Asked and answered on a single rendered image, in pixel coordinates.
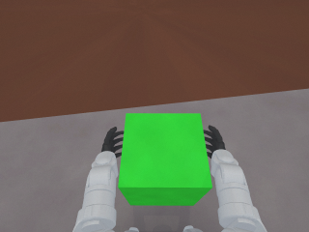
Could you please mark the carton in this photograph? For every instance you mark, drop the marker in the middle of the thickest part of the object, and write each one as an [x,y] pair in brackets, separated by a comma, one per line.
[164,160]

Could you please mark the left robot forearm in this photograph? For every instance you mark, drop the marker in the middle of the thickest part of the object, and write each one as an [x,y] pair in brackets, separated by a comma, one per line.
[98,208]

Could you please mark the robot right hand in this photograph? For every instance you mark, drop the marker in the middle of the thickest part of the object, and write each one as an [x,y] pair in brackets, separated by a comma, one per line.
[216,140]

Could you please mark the right robot forearm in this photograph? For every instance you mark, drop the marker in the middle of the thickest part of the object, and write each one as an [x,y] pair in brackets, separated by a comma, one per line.
[235,204]

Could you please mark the robot left hand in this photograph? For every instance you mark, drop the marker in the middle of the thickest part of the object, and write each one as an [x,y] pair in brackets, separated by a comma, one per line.
[109,141]

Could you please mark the right robot shin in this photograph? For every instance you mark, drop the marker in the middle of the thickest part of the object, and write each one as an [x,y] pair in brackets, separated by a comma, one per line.
[188,227]

